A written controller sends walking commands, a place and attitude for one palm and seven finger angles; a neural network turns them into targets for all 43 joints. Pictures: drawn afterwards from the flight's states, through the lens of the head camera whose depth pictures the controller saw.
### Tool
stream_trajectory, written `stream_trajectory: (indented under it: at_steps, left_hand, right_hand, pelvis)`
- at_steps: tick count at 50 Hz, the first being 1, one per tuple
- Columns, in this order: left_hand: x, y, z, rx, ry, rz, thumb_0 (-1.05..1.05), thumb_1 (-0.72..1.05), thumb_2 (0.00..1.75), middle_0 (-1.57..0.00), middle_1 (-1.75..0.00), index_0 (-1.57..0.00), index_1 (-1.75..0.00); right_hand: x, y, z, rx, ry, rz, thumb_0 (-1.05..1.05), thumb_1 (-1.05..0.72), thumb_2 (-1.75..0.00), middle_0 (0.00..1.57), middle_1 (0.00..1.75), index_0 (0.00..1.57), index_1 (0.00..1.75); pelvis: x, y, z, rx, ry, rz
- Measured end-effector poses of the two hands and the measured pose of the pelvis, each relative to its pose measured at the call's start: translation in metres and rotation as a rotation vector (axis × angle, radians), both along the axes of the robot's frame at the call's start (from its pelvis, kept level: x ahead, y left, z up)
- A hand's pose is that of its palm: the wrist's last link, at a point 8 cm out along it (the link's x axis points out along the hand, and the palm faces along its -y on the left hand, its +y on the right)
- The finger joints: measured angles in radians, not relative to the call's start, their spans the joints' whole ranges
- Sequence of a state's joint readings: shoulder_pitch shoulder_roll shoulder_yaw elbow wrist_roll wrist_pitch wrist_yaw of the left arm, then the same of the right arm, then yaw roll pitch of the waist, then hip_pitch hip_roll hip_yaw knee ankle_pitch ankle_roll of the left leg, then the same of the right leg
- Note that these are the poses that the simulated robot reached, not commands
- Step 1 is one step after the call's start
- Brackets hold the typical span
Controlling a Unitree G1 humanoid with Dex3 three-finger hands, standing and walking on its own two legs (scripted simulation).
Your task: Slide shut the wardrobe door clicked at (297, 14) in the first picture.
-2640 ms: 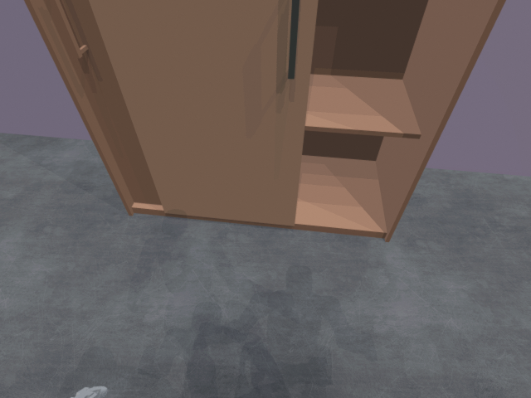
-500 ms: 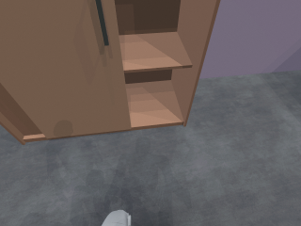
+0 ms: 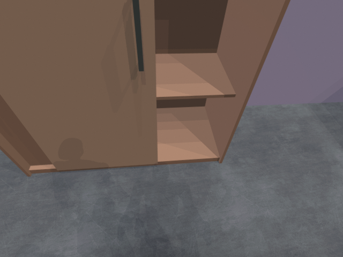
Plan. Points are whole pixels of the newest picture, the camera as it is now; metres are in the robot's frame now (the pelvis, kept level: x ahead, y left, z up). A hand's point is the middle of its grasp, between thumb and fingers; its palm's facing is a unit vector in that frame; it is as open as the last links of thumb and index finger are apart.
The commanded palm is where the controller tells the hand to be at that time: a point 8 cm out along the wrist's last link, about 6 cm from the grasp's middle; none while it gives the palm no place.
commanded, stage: turn to face it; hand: left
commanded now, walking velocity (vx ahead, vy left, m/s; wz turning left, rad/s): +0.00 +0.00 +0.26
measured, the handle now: (138, 31) +0.74 +0.15 +0.17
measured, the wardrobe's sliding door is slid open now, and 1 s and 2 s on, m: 0.43 0.43 0.43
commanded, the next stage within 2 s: take the last steps up to it in 0.08 s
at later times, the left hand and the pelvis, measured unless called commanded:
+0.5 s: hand out of the picture +0.02 +0.19 -0.18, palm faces +0.13 -0.98 -0.14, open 7.4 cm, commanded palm none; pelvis +0.05 +0.01 +0.00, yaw +6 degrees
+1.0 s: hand (118, 239) +0.20 +0.16 -0.18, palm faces +0.15 -0.98 -0.15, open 7.3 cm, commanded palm none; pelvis +0.22 -0.01 +0.00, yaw +6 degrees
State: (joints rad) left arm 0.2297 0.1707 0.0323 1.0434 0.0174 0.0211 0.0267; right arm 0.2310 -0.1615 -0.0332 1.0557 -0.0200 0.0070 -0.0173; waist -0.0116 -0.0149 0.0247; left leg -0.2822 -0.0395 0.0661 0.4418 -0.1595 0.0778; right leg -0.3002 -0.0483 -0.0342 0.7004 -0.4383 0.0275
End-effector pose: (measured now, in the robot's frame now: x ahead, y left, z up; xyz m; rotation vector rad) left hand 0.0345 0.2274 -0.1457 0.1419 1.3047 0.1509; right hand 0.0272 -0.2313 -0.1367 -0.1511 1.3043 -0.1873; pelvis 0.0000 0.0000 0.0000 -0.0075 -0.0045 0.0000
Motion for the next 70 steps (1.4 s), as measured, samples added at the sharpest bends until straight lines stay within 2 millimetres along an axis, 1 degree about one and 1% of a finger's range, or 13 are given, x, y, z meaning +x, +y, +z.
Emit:
stream_trajectory:
  at_steps: [6,10,19,22,28,33,37,41,46,50,54,61,70]
  left_hand:
    - [-0.011,-0.006,0.003,0.040,0.000,0.040,0.01,0.91,0.90,-0.19,-0.30,-0.20,-0.30]
    - [-0.024,-0.009,0.005,0.035,0.014,0.081,0.01,0.91,0.90,-0.20,-0.30,-0.20,-0.30]
    - [-0.050,0.002,-0.017,-0.042,0.089,0.159,0.01,0.91,0.90,-0.20,-0.30,-0.20,-0.30]
    - [-0.046,0.006,-0.013,-0.057,0.139,0.136,0.01,0.91,0.90,-0.20,-0.30,-0.20,-0.30]
    - [0.006,0.011,0.000,-0.056,0.097,0.110,0.01,0.91,0.90,-0.19,-0.30,-0.20,-0.30]
    - [0.074,0.010,0.003,-0.024,0.032,0.072,0.01,0.92,0.90,-0.19,-0.30,-0.20,-0.30]
    - [0.132,0.002,-0.002,0.010,-0.045,0.047,0.01,0.92,0.90,-0.19,-0.30,-0.20,-0.30]
    - [0.159,-0.009,0.000,0.018,-0.100,0.086,0.01,0.92,0.90,-0.19,-0.30,-0.20,-0.30]
    - [0.158,-0.019,0.001,0.003,-0.017,0.115,0.01,0.93,0.90,-0.20,-0.30,-0.20,-0.30]
    - [0.156,-0.022,-0.006,-0.041,0.063,0.131,0.01,0.93,0.90,-0.20,-0.30,-0.20,-0.30]
    - [0.161,-0.018,-0.024,-0.084,0.128,0.165,0.01,0.92,0.90,-0.20,-0.30,-0.20,-0.30]
    - [0.205,-0.010,-0.015,-0.066,0.151,0.164,0.01,0.92,0.90,-0.19,-0.30,-0.20,-0.30]
    - [0.271,-0.001,0.006,0.052,0.032,0.130,0.01,0.91,0.90,-0.19,-0.30,-0.20,-0.30]
  right_hand:
    - [-0.002,-0.007,-0.015,0.043,0.039,0.007,0.00,-0.91,-0.90,0.20,0.30,0.21,0.30]
    - [0.006,-0.009,-0.012,0.043,0.062,0.035,0.01,-0.91,-0.90,0.20,0.30,0.20,0.30]
    - [0.038,0.009,-0.006,-0.015,0.025,0.125,0.01,-0.91,-0.90,0.19,0.30,0.20,0.30]
    - [0.037,0.017,0.001,-0.014,0.017,0.102,0.00,-0.91,-0.90,0.19,0.30,0.20,0.30]
    - [0.021,0.024,0.007,0.008,0.121,0.056,0.00,-0.91,-0.90,0.20,0.30,0.21,0.30]
    - [0.016,0.019,0.000,0.036,0.222,0.010,0.00,-0.91,-0.90,0.20,0.30,0.21,0.30]
    - [0.028,0.005,-0.016,0.058,0.282,-0.014,0.01,-0.91,-0.90,0.20,0.30,0.21,0.30]
    - [0.075,-0.010,-0.019,0.054,0.274,0.019,0.01,-0.91,-0.90,0.20,0.30,0.21,0.30]
    - [0.180,-0.018,-0.007,0.020,0.087,0.069,0.01,-0.91,-0.90,0.19,0.30,0.20,0.30]
    - [0.260,-0.009,0.003,0.004,-0.055,0.120,0.01,-0.91,-0.90,0.19,0.30,0.20,0.30]
    - [0.320,0.010,0.003,-0.015,-0.145,0.168,0.00,-0.91,-0.90,0.19,0.30,0.20,0.30]
    - [0.356,0.025,0.008,-0.025,-0.116,0.156,-0.01,-0.93,-0.90,0.20,0.30,0.21,0.30]
    - [0.361,-0.018,-0.005,-0.012,-0.037,0.128,0.00,-0.92,-0.90,0.20,0.30,0.21,0.30]
  pelvis:
    - [0.005,-0.011,-0.005,0.011,-0.011,0.034]
    - [0.009,-0.013,-0.003,0.006,-0.007,0.065]
    - [0.024,0.010,-0.011,-0.007,0.008,0.116]
    - [0.035,0.013,-0.005,-0.005,0.013,0.101]
    - [0.064,0.013,0.005,-0.006,0.020,0.101]
    - [0.096,0.003,0.001,0.003,0.018,0.094]
    - [0.130,-0.012,-0.013,0.008,0.009,0.092]
    - [0.157,-0.020,-0.013,-0.009,-0.004,0.107]
    - [0.192,-0.020,-0.002,-0.018,0.007,0.112]
    - [0.221,-0.012,-0.002,-0.028,0.009,0.112]
    - [0.253,0.001,-0.013,-0.037,-0.004,0.109]
    - [0.284,0.007,-0.002,-0.008,0.000,0.091]
    - [0.292,-0.022,-0.001,-0.001,-0.002,0.091]
